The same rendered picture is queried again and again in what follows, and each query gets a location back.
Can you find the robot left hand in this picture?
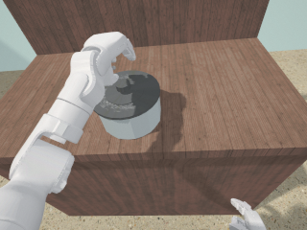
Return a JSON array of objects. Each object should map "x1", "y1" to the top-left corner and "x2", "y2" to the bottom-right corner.
[{"x1": 83, "y1": 32, "x2": 136, "y2": 86}]

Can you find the pot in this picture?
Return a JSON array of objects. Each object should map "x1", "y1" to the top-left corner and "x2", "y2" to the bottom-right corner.
[{"x1": 99, "y1": 97, "x2": 161, "y2": 140}]

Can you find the left robot forearm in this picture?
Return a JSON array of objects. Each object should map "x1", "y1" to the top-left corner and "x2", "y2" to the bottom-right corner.
[{"x1": 9, "y1": 43, "x2": 111, "y2": 179}]

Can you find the table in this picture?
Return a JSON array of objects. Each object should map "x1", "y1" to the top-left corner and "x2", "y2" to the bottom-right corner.
[{"x1": 0, "y1": 0, "x2": 307, "y2": 217}]

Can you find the robot left upper arm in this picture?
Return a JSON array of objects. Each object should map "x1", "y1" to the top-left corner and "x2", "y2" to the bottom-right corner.
[{"x1": 0, "y1": 139, "x2": 75, "y2": 230}]

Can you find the knob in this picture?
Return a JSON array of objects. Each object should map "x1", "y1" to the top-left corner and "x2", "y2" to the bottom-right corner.
[{"x1": 115, "y1": 79, "x2": 131, "y2": 93}]

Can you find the lid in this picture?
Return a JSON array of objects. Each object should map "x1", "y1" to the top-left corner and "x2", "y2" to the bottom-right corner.
[{"x1": 93, "y1": 70, "x2": 160, "y2": 121}]

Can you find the robot right hand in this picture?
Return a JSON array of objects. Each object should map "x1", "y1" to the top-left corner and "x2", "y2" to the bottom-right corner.
[{"x1": 229, "y1": 198, "x2": 267, "y2": 230}]

